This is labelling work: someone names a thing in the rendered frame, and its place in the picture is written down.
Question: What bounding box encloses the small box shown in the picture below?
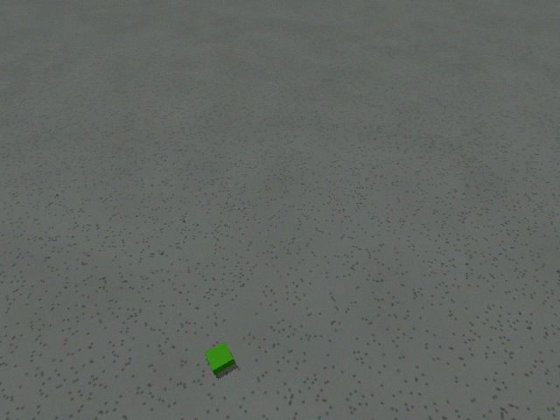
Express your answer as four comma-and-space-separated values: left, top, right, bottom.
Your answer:
205, 341, 235, 375

